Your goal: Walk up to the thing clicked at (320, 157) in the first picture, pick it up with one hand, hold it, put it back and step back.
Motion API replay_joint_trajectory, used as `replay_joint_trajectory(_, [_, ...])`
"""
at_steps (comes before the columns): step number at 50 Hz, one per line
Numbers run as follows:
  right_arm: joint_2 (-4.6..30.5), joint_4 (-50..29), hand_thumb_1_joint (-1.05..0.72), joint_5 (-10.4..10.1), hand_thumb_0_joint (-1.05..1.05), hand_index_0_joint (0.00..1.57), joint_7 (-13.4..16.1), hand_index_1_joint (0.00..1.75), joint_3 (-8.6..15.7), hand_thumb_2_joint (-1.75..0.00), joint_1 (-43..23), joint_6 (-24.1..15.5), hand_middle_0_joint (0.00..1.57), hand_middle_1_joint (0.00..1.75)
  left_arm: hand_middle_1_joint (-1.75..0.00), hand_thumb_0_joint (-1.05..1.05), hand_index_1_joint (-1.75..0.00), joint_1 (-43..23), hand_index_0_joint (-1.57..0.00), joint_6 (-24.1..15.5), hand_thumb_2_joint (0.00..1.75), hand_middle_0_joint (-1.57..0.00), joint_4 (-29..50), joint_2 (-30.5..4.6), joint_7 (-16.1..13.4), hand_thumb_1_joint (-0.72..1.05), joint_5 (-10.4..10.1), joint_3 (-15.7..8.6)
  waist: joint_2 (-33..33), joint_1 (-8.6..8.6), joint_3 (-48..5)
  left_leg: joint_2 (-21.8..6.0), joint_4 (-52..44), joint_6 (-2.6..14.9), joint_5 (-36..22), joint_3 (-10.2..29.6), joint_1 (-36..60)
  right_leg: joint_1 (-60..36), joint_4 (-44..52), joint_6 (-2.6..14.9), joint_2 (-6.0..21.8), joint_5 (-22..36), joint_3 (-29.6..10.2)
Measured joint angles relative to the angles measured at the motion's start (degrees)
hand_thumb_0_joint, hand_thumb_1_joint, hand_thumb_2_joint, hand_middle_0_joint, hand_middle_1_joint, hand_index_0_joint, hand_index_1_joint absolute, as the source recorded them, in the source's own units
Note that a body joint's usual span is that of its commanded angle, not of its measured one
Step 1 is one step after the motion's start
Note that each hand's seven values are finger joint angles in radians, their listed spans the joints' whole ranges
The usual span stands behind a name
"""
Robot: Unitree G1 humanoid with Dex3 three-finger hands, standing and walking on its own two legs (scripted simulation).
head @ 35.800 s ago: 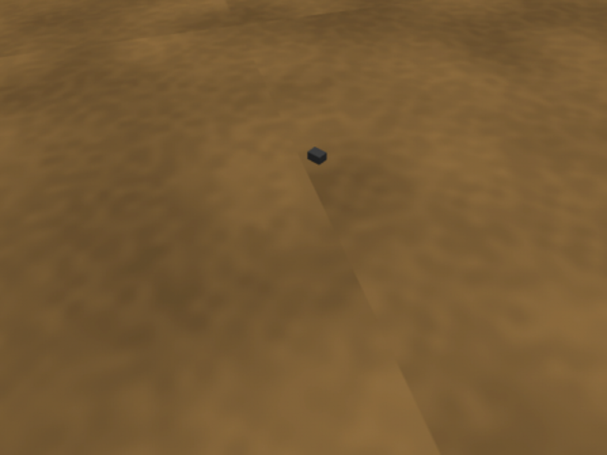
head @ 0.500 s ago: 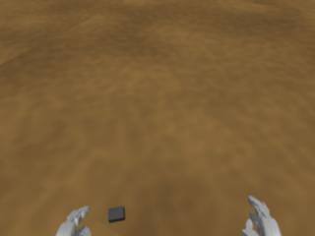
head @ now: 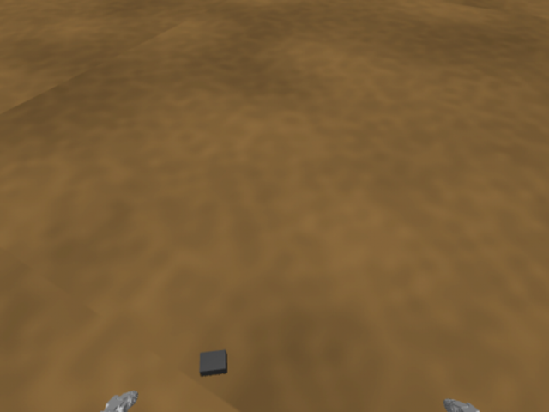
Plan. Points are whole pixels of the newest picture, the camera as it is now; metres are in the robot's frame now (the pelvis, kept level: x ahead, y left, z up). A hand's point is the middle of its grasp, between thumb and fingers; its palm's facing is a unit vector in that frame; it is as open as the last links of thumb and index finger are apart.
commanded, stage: stand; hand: left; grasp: from above
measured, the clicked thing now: (213, 362) +0.42 +0.25 -0.72
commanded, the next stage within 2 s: none
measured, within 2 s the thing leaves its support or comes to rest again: neither
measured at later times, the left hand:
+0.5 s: hand out of the picture +0.02 +0.24 -0.13, palm faces +0.04 -0.94 -0.33, open 7.4 cm
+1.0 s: hand out of the picture +0.03 +0.23 -0.13, palm faces +0.01 -0.95 -0.33, open 7.4 cm
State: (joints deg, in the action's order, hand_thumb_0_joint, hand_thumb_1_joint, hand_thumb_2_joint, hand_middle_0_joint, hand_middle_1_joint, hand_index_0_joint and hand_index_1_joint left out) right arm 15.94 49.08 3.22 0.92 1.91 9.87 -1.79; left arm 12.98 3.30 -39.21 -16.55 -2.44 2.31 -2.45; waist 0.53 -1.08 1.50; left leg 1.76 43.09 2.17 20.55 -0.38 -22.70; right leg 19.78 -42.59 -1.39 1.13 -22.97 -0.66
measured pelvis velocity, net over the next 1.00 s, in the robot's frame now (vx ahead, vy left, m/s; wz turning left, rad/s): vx -0.01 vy -0.01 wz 0.00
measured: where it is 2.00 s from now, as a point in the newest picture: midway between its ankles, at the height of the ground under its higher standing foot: outside the picture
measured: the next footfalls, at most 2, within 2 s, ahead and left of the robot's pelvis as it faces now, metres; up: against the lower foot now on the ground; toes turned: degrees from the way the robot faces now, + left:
none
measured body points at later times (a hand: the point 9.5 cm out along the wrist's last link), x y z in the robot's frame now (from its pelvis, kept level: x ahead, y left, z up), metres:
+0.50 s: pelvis -0.02 +0.00 +0.03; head -0.03 +0.00 +0.48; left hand +0.02 +0.29 -0.11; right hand +0.05 -0.27 -0.11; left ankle +0.02 +0.10 -0.71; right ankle +0.00 -0.14 -0.71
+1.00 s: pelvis -0.01 -0.01 +0.03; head -0.02 -0.01 +0.48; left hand +0.03 +0.28 -0.11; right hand +0.03 -0.30 -0.11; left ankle +0.02 +0.10 -0.71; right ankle +0.00 -0.14 -0.71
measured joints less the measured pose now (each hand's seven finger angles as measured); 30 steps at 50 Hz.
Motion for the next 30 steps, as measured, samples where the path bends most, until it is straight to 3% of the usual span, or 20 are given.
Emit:
replay_joint_trajectory(13, [-0.66,8.83,-0.9,-0.79,0.01,0.2,0.23,0.3,0.24,-0.9,0.36,1.45,0.21,0.3,-0.3,0.01,-0.3,0.68,-0.2,-2.25,0.9,-0.2,-16.72,1.17,0.4,0.9,-0.65,0.07,-0.7,-0.08,1.32,0.67,-14.16,0.42,-7.19,-0.43,10.73,-10.37,13.84,-0.73,0.77,7.29,-0.5])
replay_joint_trajectory(30, [0.45,14.67,-0.9,-1.54,0.0,0.2,-0.15,0.3,0.45,-0.9,-0.69,2.14,0.21,0.3,-0.3,0.01,-0.3,-1.35,-0.2,-3.28,0.9,-0.2,-24.19,0.46,0.51,0.9,-0.65,0.52,-1.43,0.66,1.94,0.24,-21.18,-0.31,-11.97,0.24,14.72,-14.14,20.23,-0.23,0.35,11.62,0.1])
